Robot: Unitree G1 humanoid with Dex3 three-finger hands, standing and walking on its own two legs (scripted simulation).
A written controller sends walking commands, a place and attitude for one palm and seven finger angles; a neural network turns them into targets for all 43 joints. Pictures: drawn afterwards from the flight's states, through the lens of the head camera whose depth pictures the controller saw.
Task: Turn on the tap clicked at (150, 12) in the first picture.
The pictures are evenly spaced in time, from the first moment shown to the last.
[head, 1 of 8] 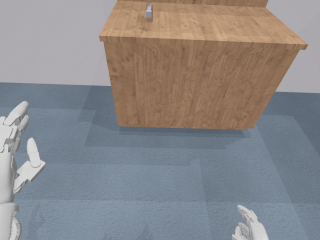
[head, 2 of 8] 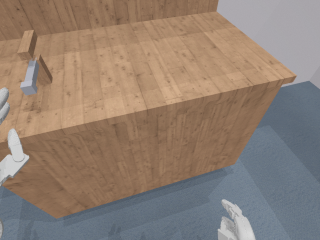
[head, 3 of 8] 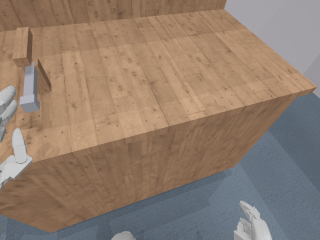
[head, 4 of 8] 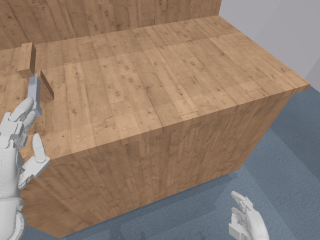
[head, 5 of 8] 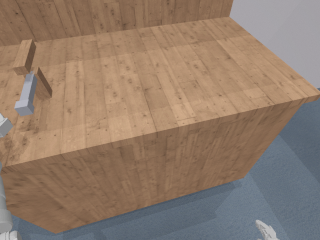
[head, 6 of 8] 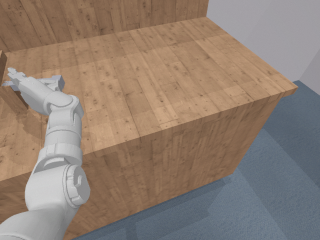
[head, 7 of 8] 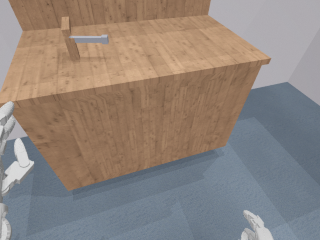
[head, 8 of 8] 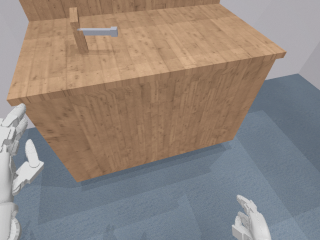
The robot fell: no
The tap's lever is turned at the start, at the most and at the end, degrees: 0 76 75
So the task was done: yes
